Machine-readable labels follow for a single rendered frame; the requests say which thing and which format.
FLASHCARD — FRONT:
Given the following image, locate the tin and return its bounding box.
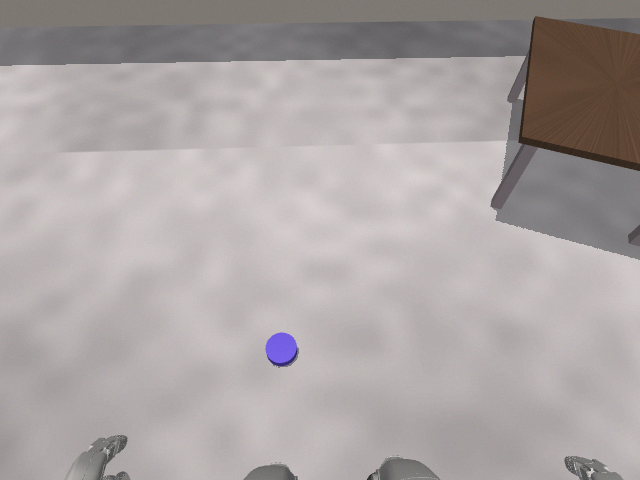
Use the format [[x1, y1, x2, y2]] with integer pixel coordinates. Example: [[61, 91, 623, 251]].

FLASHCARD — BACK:
[[266, 333, 297, 366]]

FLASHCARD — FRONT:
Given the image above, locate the left robot hand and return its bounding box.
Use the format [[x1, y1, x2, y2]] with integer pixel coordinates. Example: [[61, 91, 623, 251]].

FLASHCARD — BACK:
[[65, 435, 130, 480]]

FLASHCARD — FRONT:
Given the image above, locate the right robot hand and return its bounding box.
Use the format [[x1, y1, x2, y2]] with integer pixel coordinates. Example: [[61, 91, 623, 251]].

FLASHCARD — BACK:
[[564, 456, 624, 480]]

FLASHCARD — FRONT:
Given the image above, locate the coffee table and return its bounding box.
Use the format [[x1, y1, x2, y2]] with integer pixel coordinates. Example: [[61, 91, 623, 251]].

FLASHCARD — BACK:
[[491, 16, 640, 246]]

